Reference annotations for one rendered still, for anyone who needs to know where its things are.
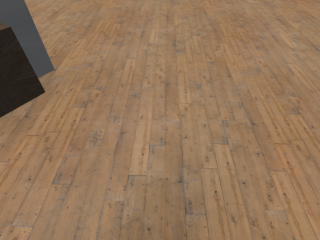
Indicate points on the pedestal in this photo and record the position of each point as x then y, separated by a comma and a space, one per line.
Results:
19, 83

